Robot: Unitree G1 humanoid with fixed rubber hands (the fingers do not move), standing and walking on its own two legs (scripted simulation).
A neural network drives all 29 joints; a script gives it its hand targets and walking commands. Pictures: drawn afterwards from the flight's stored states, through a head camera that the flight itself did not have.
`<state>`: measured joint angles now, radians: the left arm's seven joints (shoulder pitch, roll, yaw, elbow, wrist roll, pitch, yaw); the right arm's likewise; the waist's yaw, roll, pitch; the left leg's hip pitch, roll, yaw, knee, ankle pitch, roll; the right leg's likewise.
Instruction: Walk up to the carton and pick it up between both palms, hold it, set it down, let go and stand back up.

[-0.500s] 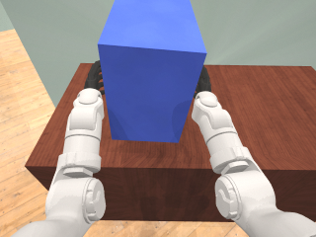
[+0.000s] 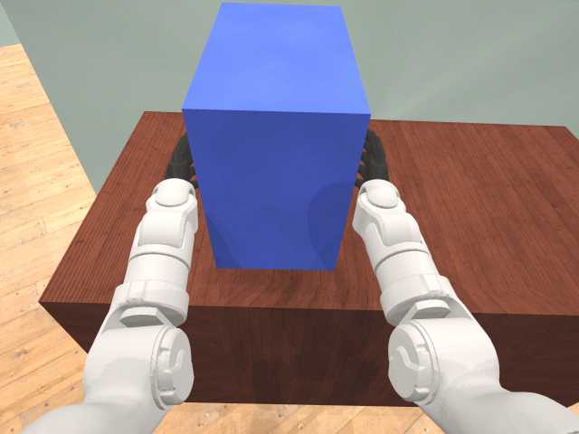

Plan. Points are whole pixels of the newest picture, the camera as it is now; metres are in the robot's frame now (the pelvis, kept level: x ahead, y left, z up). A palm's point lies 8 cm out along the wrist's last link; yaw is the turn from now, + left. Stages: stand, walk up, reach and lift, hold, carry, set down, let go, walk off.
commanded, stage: set down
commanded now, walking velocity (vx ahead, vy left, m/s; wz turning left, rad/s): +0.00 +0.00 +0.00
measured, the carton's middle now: (278, 137) +0.48 +0.00 +0.17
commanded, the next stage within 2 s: none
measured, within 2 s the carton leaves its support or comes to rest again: neither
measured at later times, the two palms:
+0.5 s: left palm (191, 193) +0.42 +0.13 +0.12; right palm (373, 196) +0.40 -0.14 +0.12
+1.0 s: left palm (196, 198) +0.44 +0.13 +0.09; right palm (369, 197) +0.42 -0.14 +0.10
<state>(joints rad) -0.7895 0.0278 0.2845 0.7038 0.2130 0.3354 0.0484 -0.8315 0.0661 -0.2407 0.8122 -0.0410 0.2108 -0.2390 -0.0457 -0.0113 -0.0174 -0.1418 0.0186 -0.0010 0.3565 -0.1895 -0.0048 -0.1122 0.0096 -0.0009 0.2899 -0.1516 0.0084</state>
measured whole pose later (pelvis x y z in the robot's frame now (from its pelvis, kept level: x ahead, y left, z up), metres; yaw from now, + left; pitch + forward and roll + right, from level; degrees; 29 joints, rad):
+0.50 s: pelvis +0.01 +0.00 +0.00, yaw +0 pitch -1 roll -1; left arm -0.80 0.03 0.28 0.87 0.22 0.22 0.06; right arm -0.82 0.10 -0.38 0.91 -0.17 0.09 -0.20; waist -0.05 -0.01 -0.02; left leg -0.14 0.02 0.00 0.35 -0.20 0.00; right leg -0.11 0.01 0.00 0.28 -0.16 0.01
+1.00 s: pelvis +0.02 +0.00 +0.00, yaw +0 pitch +2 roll -1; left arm -0.81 0.03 0.32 0.98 0.24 0.09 0.06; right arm -0.82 0.15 -0.52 0.92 -0.31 0.01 -0.17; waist -0.05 -0.01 -0.01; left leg -0.17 0.02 0.00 0.35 -0.21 0.00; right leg -0.14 0.01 0.00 0.28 -0.17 0.01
